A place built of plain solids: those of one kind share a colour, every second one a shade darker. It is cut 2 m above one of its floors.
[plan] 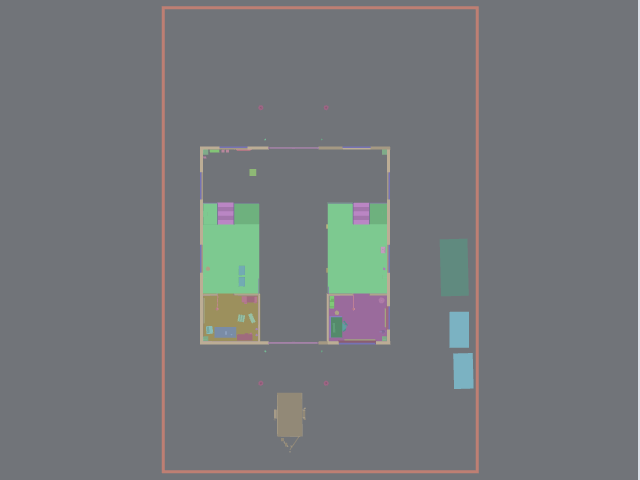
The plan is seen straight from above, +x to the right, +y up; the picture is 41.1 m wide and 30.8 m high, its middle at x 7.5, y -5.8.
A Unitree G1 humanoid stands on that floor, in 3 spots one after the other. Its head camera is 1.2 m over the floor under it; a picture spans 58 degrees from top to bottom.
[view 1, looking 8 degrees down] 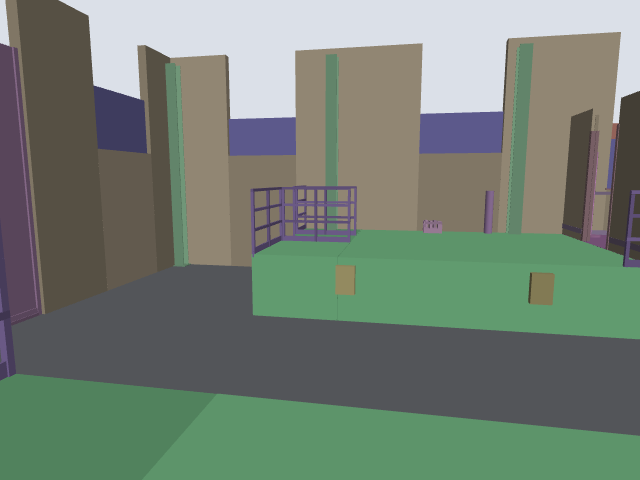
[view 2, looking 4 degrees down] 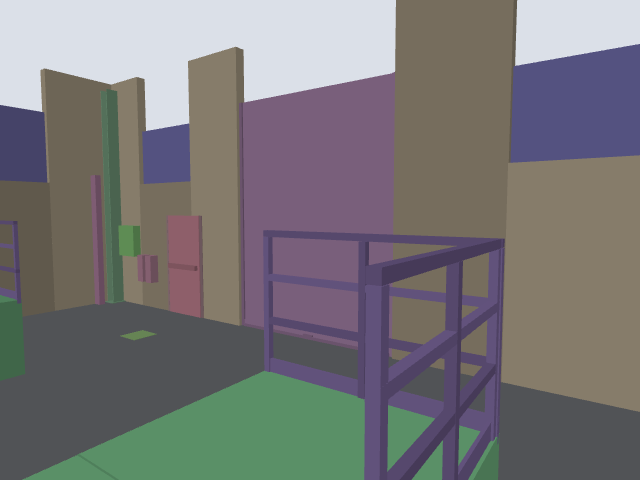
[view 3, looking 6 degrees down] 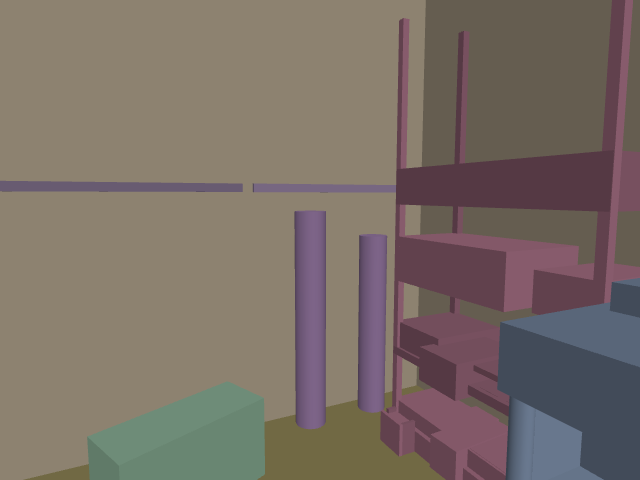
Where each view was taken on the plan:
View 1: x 1.45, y -5.80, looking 11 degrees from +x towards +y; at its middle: deck_rail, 8.39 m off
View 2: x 10.15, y -5.80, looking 125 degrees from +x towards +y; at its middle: roller_shutter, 7.21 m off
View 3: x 1.45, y -10.60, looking -26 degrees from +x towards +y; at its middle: lean_roll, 2.14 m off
